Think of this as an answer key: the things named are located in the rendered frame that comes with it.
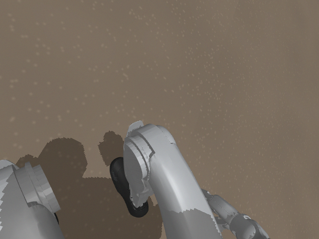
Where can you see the right robot foot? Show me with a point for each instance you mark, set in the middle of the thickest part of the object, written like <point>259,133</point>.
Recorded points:
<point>122,186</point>

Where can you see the right robot arm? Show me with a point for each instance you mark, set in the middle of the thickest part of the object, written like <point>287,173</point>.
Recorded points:
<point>243,227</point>

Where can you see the right robot hand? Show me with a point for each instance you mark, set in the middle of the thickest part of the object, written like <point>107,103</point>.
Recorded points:
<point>222,208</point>

